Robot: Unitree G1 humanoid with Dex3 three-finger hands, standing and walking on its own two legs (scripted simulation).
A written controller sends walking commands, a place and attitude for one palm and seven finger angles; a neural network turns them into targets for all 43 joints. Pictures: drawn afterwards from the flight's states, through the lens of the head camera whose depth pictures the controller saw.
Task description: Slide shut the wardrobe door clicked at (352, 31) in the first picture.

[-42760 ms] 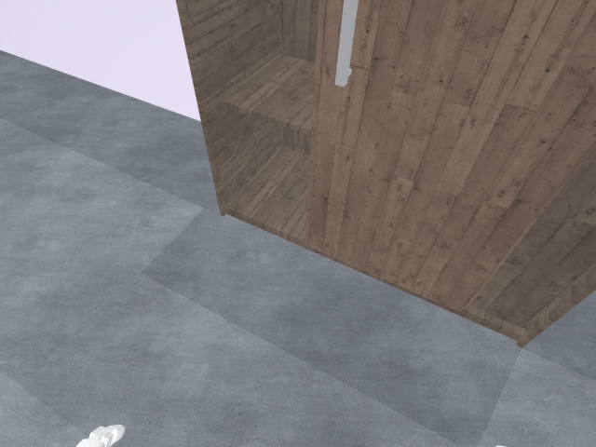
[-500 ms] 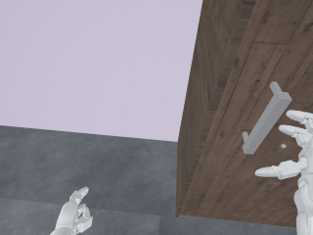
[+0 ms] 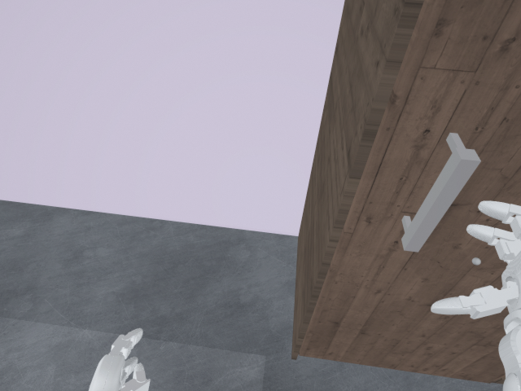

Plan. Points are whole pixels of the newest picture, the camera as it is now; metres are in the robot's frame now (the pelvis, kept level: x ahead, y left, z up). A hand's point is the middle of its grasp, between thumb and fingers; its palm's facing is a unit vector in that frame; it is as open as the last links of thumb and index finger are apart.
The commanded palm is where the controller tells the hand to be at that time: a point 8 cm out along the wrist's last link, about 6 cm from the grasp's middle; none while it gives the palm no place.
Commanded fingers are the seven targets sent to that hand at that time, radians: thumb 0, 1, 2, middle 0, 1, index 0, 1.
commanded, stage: slip the hand off the handle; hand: right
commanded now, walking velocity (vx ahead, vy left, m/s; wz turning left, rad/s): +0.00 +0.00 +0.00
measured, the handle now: (430, 196) +0.37 -0.23 +0.15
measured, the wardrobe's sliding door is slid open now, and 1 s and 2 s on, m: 0.00 0.00 0.00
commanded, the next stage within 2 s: draw the hand back to the body in 0.42 s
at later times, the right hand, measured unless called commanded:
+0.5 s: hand (509, 326) +0.18 -0.27 +0.13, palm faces +0.39 +0.89 -0.22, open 14.7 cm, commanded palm +0.14 -0.31 +0.14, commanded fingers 0.00 0.55 -0.20 0.25 1.15 0.25 1.15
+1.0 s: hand (510, 323) +0.18 -0.26 +0.14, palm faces +0.19 +0.98 -0.08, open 14.7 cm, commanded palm +0.14 -0.31 +0.16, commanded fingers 0.00 0.41 -0.27 0.25 1.07 0.25 1.07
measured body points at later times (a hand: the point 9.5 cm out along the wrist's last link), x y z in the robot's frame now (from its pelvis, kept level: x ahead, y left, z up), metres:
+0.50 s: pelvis +0.00 +0.00 +0.00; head -0.02 +0.01 +0.45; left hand +0.21 +0.21 -0.06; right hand +0.16 -0.31 +0.15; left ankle -0.02 +0.10 -0.72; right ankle +0.08 -0.06 -0.72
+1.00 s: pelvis +0.01 +0.00 +0.00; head -0.03 +0.01 +0.45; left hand +0.22 +0.23 -0.04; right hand +0.17 -0.31 +0.15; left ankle -0.02 +0.10 -0.72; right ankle +0.08 -0.06 -0.72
